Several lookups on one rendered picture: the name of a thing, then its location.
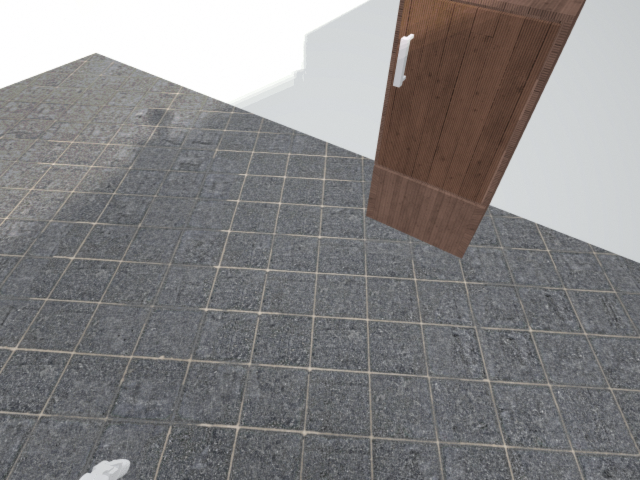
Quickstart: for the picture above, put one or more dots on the cupboard door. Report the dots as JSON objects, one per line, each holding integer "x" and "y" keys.
{"x": 469, "y": 73}

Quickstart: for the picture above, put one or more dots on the left robot hand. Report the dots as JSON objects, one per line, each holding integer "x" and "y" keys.
{"x": 106, "y": 470}

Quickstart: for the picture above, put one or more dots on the handle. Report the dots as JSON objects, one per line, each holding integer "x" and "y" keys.
{"x": 401, "y": 60}

